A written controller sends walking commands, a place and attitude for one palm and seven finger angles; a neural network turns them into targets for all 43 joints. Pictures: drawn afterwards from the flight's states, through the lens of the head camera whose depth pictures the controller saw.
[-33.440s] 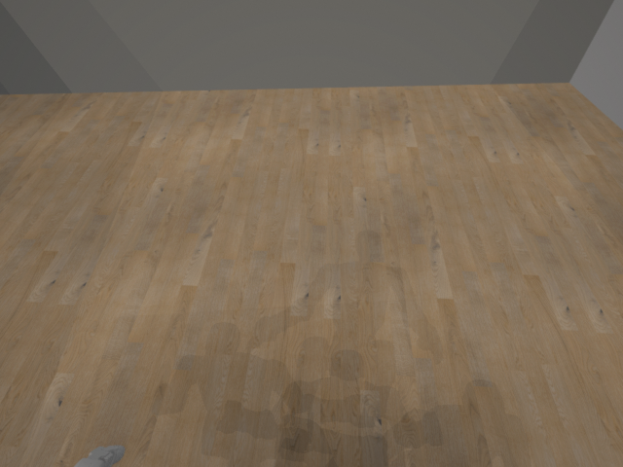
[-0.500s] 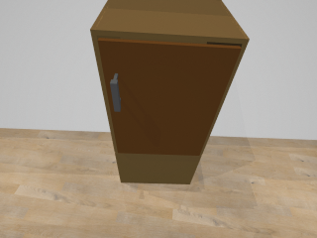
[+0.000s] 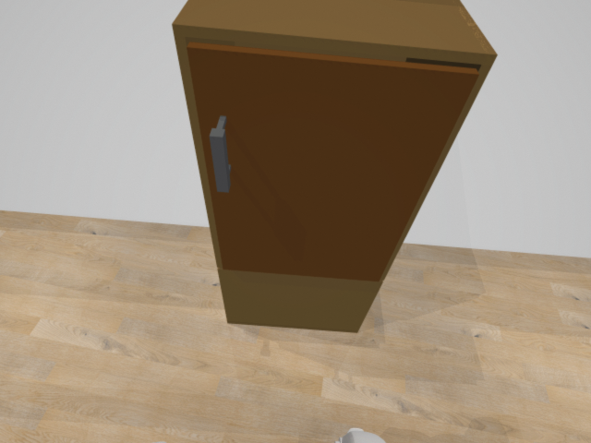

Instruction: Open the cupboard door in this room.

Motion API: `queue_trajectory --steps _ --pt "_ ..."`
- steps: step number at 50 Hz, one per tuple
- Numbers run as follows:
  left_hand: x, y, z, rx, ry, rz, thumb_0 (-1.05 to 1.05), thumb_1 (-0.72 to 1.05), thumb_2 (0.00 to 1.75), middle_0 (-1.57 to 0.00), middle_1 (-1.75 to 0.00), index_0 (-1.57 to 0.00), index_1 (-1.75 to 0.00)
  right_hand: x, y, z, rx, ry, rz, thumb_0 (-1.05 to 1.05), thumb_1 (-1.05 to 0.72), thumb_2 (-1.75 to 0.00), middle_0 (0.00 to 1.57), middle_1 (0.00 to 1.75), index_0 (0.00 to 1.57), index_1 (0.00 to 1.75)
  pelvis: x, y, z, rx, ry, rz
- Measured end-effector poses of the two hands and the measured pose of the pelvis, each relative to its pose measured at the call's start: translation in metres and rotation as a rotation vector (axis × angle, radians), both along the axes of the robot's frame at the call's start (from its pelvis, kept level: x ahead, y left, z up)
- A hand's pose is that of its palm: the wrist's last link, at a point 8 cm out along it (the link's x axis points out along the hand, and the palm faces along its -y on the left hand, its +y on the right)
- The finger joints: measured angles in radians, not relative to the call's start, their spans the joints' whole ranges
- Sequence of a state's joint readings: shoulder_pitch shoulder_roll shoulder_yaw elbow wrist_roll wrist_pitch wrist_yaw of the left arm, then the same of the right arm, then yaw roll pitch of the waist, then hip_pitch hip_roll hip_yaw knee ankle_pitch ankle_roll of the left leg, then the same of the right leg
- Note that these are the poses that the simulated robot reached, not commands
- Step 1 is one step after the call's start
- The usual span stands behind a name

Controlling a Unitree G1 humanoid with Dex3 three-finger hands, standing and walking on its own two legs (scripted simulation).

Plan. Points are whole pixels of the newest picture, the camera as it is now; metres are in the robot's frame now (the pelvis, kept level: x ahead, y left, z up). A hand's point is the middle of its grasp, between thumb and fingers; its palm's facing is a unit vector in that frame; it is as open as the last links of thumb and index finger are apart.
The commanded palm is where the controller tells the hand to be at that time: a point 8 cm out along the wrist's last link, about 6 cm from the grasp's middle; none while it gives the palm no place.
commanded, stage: come to a stop and stand still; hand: left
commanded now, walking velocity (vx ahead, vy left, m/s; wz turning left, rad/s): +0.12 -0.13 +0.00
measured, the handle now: (223, 154) +0.55 +0.15 +0.06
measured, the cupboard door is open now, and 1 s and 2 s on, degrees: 0 0 0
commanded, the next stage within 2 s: look again from close up in 0.68 s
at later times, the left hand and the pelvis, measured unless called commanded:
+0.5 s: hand out of the picture -0.04 +0.14 -0.16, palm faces +0.00 -0.99 -0.15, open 7.4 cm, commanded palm none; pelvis -0.01 -0.01 +0.01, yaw +0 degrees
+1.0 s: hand out of the picture +0.01 +0.15 -0.16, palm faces +0.00 -0.98 -0.19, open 7.4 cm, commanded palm none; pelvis +0.00 -0.02 +0.01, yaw +0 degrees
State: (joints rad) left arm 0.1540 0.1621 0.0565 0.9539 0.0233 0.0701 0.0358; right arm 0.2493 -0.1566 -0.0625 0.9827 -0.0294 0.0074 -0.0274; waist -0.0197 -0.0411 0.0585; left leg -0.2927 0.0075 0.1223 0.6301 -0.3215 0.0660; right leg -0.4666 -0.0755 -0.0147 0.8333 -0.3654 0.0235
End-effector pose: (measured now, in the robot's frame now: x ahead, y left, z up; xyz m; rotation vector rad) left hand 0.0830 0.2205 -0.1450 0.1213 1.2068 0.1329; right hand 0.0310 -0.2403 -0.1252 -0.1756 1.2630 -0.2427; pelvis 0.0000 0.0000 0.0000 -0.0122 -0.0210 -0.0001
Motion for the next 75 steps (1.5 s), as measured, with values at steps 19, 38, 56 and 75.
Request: queue_trajectory --steps 19,38,56,75 --pt "-0.112 -0.020 0.014 -0.006 0.249 0.011 0.00 0.91 0.90 -0.20 -0.30 -0.20 -0.30 -0.031 0.011 -0.003 0.081 0.087 -0.017 0.01 -0.93 -0.90 0.20 0.30 0.20 0.30 -0.002 -0.006 0.017 0.009 -0.014 -0.022" --pt "-0.097 -0.018 0.012 0.024 0.156 0.001 0.00 0.91 0.90 -0.20 -0.30 -0.20 -0.30 -0.056 0.021 -0.014 0.129 0.121 0.029 0.02 -0.92 -0.90 0.20 0.30 0.20 0.30 -0.010 -0.012 0.009 0.012 0.009 0.000" --pt "-0.077 -0.021 0.012 0.017 0.169 -0.004 0.00 0.91 0.90 -0.20 -0.30 -0.20 -0.30 -0.020 -0.002 -0.005 0.075 0.096 0.043 0.01 -0.91 -0.90 0.20 0.30 0.20 0.30 0.005 -0.019 0.013 0.016 0.014 -0.010" --pt "0.003 -0.003 0.070 0.096 -0.272 0.113 0.03 0.93 0.89 -0.20 -0.31 -0.20 -0.31 0.033 -0.017 0.009 0.026 -0.166 0.064 0.01 -0.91 -0.90 0.21 0.30 0.21 0.30 0.015 -0.025 0.010 0.027 0.025 0.010"
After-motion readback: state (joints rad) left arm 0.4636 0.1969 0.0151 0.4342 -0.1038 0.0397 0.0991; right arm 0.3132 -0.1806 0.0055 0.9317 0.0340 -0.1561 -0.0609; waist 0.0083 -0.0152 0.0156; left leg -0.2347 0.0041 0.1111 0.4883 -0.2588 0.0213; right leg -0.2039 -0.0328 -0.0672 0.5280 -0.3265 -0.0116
